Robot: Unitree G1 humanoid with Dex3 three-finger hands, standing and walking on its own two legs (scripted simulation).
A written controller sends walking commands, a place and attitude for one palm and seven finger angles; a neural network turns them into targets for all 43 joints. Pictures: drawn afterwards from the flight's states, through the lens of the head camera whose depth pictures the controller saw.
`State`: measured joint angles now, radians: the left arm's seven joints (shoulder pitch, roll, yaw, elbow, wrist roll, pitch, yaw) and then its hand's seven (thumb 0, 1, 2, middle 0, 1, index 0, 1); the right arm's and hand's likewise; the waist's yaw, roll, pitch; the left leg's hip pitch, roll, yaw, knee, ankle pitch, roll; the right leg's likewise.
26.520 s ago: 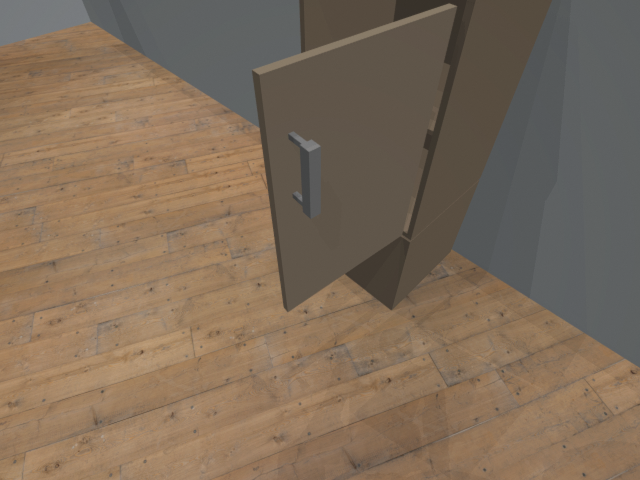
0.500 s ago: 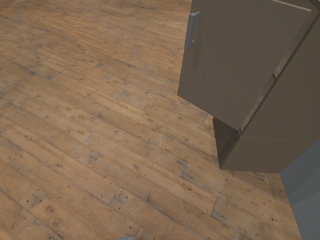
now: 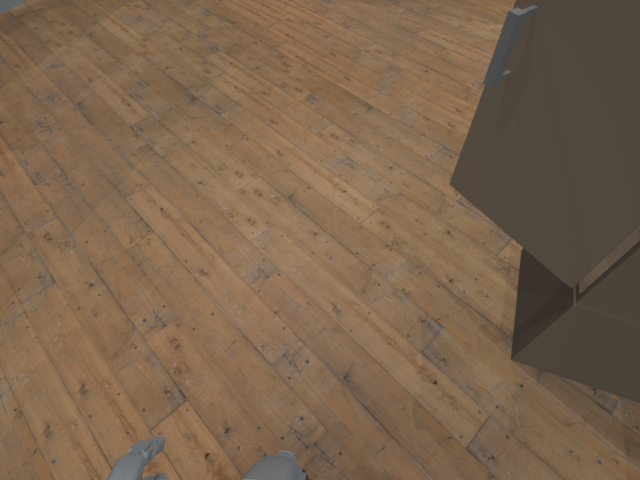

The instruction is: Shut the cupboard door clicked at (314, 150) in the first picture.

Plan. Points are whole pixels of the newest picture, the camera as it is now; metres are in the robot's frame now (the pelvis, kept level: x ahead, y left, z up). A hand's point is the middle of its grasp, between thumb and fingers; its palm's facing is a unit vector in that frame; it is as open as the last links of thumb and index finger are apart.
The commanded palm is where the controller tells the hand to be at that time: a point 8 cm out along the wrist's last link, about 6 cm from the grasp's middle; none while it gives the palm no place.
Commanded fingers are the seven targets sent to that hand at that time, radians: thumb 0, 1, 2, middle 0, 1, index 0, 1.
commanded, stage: walk to a spot facing it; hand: left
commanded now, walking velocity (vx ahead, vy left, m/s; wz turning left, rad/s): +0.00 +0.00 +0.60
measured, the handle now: (510, 47) +0.83 -0.34 +0.08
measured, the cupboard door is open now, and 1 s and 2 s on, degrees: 54 54 54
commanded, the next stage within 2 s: turn to face it in 1.12 s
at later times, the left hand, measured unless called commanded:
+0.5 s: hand out of the picture +0.02 +0.24 -0.16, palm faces +0.33 -0.91 -0.26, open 7.4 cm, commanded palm none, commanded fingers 0.00 0.90 0.90 -0.20 -0.30 -0.20 -0.30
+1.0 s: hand out of the picture +0.03 +0.20 -0.17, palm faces +0.66 -0.72 -0.20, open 7.4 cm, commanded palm none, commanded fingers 0.00 0.90 0.90 -0.20 -0.30 -0.20 -0.30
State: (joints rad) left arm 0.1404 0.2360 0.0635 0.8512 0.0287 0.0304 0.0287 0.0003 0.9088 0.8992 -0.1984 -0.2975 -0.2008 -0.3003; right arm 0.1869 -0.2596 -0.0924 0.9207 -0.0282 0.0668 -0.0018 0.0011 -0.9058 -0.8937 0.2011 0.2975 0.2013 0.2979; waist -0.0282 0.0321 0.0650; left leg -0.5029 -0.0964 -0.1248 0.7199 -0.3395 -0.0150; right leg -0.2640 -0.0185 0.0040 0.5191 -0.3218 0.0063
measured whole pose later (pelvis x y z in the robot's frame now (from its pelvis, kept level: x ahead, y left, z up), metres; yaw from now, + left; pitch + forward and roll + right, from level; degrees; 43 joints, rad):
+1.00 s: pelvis +0.17 +0.08 -0.01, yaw +40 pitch +1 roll +1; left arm 0.39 0.18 0.05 0.96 0.03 -0.04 0.01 0.00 0.90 0.90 -0.20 -0.30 -0.20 -0.30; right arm 0.10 -0.24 -0.04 0.89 -0.03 0.02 0.05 0.01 -0.91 -0.89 0.20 0.30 0.20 0.30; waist 0.02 -0.03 0.14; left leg -0.52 0.01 0.14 0.69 -0.28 0.05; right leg 0.03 -0.16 -0.34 0.48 -0.46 0.07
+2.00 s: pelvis +0.32 +0.24 +0.01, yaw +27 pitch +0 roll -2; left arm 0.20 0.26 0.10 0.92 0.02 0.08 -0.02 0.01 0.91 0.90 -0.20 -0.30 -0.20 -0.30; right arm 0.21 -0.18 -0.02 0.90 -0.04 0.01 -0.04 0.00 -0.91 -0.89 0.20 0.30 0.20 0.30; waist 0.01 -0.02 0.07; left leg -0.23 0.09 0.10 0.50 -0.27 0.00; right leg -0.48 0.01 -0.02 1.01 -0.44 0.04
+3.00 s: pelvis +0.36 +0.24 +0.00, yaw -8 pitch +1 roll -1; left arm 0.16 0.22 0.06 0.87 0.02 0.04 -0.01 0.00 0.91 0.90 -0.20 -0.30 -0.20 -0.30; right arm 0.23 -0.27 -0.06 0.92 -0.02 0.06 -0.02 0.00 -0.91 -0.89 0.20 0.30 0.20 0.30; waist -0.02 0.07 0.08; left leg -0.44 0.12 0.07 1.01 -0.50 -0.06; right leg -0.26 0.01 -0.03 0.58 -0.33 -0.02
